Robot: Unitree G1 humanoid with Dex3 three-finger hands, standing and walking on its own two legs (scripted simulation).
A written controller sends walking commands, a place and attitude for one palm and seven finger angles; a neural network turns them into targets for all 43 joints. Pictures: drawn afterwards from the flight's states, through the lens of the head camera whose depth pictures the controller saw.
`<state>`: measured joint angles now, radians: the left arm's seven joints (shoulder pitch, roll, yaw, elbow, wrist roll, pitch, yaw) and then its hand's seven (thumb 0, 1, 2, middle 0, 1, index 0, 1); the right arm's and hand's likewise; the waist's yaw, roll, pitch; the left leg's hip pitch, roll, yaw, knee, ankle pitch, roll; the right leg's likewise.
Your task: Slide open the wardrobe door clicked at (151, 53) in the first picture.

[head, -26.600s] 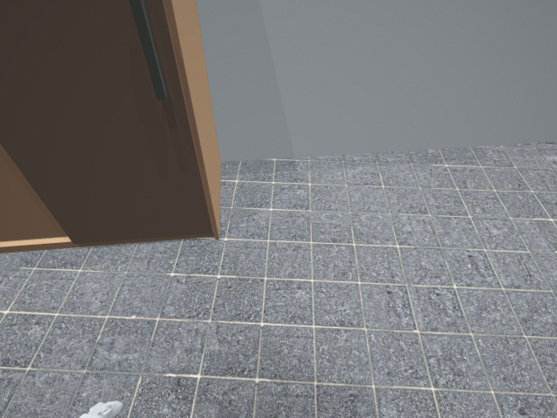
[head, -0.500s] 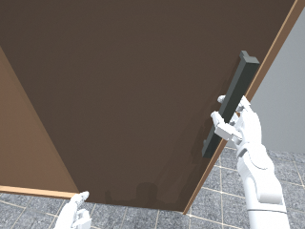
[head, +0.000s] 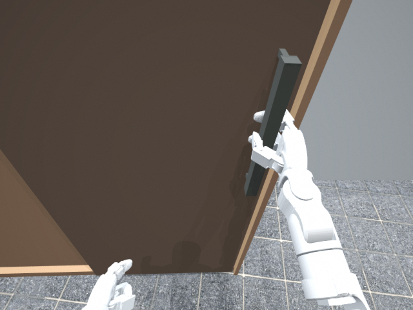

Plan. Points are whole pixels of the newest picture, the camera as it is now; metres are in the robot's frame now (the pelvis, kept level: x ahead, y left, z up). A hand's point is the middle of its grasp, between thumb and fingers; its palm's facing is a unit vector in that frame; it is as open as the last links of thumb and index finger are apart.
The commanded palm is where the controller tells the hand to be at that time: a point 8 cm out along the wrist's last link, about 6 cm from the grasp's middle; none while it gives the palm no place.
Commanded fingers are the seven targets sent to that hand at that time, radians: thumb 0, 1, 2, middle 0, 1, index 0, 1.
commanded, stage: tug the door sideways, standing still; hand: right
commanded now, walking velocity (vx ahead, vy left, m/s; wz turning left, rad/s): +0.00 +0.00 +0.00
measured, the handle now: (263, 135) +0.42 -0.10 +0.15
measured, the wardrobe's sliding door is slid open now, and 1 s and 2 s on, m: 0.01 0.10 0.34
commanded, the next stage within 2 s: step sideways, sliding the door along in 0.12 s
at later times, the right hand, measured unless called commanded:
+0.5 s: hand (232, 151) +0.36 -0.03 +0.15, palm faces -0.08 +0.99 -0.12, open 6.5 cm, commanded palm +0.35 -0.06 +0.16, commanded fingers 0.00 -0.90 -0.90 0.45 1.40 0.45 1.40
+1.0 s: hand (208, 152) +0.36 +0.02 +0.15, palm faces -0.04 +0.99 -0.09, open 6.5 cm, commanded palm +0.35 -0.01 +0.15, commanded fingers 0.00 -0.90 -0.90 0.45 1.40 0.45 1.40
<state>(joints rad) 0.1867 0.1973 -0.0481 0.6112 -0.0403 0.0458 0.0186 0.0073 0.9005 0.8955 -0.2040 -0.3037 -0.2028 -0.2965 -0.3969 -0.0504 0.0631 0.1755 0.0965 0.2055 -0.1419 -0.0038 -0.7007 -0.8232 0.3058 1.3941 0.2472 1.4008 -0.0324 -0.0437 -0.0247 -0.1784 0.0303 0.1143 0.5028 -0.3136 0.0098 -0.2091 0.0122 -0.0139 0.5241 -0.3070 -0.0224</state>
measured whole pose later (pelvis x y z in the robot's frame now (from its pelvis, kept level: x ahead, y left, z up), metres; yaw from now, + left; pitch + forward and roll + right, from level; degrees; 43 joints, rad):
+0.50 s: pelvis -0.02 +0.03 -0.01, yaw +2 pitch -1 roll +0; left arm 0.17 0.17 -0.04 0.63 -0.02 0.06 0.08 0.01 0.90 0.90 -0.20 -0.30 -0.20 -0.30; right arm -0.44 -0.15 0.11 0.22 0.11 -0.04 -0.11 -0.08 -0.61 -0.80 0.43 1.39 0.27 1.38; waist -0.01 -0.05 0.08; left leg -0.30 -0.02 0.04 0.69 -0.44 0.03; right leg -0.25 -0.03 -0.02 0.59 -0.32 0.01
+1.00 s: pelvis -0.01 +0.12 +0.00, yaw +1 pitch -3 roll +1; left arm 0.01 0.16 0.00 0.59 -0.01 0.04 0.04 0.01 0.90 0.90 -0.20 -0.30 -0.20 -0.30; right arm -0.39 -0.21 0.05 0.01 0.07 -0.12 -0.08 -0.11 -0.65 -0.78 0.45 1.40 0.25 1.33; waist -0.03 0.00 0.26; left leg -0.51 -0.07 -0.02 1.17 -0.47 0.02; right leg -0.24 -0.13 -0.10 0.56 -0.27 0.03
